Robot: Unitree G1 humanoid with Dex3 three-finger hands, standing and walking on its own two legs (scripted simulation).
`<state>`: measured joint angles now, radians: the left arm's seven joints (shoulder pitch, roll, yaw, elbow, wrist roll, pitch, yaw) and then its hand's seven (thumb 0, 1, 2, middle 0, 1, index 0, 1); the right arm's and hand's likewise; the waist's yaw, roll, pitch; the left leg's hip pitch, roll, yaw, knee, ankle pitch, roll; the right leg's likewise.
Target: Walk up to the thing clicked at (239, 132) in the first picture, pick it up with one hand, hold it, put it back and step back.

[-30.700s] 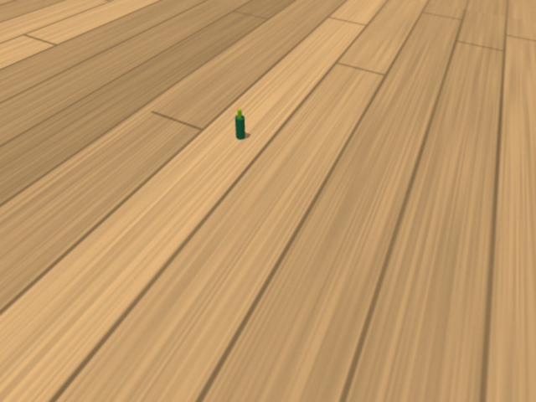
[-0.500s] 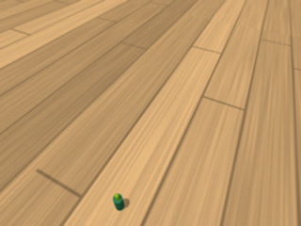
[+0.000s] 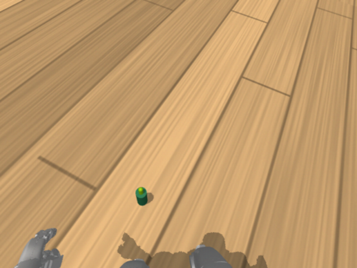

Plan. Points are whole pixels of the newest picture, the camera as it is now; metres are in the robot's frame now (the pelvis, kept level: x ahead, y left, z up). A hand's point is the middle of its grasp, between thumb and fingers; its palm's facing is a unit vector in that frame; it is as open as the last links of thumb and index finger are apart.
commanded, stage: step back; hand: left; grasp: from the side
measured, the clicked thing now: (141, 195) +0.47 +0.12 -0.66
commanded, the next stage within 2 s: none
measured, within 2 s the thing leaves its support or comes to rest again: neither
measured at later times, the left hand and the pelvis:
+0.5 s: hand out of the picture +0.02 +0.26 -0.13, palm faces -0.08 -0.91 -0.40, open 7.4 cm; pelvis -0.10 +0.00 +0.01, yaw -5 degrees
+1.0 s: hand out of the picture -0.13 +0.29 -0.15, palm faces -0.09 -0.92 -0.38, open 7.4 cm; pelvis -0.25 +0.02 +0.01, yaw -5 degrees
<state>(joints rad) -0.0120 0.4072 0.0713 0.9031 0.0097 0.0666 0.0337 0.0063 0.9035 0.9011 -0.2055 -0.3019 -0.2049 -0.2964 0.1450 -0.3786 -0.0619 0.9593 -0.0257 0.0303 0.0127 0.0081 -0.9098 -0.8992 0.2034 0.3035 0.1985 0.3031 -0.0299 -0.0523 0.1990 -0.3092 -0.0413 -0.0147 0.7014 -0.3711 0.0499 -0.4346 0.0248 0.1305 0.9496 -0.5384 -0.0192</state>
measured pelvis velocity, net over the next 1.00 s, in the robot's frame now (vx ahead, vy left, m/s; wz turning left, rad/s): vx -0.25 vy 0.02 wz -0.09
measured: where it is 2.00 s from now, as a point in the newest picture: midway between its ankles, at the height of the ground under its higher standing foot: outside the picture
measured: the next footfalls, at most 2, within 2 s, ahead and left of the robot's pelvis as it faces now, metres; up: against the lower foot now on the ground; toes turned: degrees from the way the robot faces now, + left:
right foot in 0.36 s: -0.05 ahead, -0.12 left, +0.00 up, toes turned -3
left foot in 0.68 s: -0.12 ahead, +0.13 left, +0.00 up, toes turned -4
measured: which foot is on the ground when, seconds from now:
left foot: down 0.00-0.38, up 0.40-0.66, down 0.68-1.00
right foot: up 0.00-0.34, down 0.36-0.70, up 0.72-1.00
